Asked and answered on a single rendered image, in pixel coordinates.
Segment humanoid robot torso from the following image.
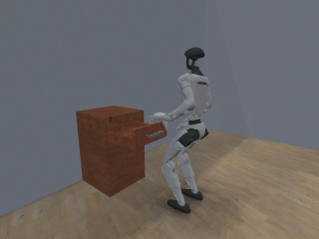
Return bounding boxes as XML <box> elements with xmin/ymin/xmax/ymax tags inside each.
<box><xmin>180</xmin><ymin>71</ymin><xmax>207</xmax><ymax>140</ymax></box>

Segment drawer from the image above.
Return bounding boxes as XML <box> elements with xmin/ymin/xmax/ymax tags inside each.
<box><xmin>108</xmin><ymin>120</ymin><xmax>167</xmax><ymax>150</ymax></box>

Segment left robot upper arm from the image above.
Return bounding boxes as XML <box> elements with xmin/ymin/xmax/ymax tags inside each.
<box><xmin>177</xmin><ymin>73</ymin><xmax>196</xmax><ymax>111</ymax></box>

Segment left robot forearm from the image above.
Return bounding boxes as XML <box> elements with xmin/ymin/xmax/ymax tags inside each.
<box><xmin>163</xmin><ymin>100</ymin><xmax>190</xmax><ymax>122</ymax></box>

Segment robot right shin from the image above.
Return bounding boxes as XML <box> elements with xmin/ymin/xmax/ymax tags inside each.
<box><xmin>176</xmin><ymin>158</ymin><xmax>198</xmax><ymax>193</ymax></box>

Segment handle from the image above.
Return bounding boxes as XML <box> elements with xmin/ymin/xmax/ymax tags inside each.
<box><xmin>146</xmin><ymin>130</ymin><xmax>164</xmax><ymax>138</ymax></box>

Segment robot left hand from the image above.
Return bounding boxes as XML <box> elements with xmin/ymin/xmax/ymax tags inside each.
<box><xmin>148</xmin><ymin>112</ymin><xmax>168</xmax><ymax>131</ymax></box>

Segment robot right hand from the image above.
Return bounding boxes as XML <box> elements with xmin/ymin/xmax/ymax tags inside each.
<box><xmin>176</xmin><ymin>119</ymin><xmax>189</xmax><ymax>130</ymax></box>

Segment cabinet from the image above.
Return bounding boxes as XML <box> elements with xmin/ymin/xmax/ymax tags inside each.
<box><xmin>76</xmin><ymin>106</ymin><xmax>146</xmax><ymax>197</ymax></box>

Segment right robot upper arm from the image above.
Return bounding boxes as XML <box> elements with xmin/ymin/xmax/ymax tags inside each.
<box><xmin>204</xmin><ymin>77</ymin><xmax>212</xmax><ymax>110</ymax></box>

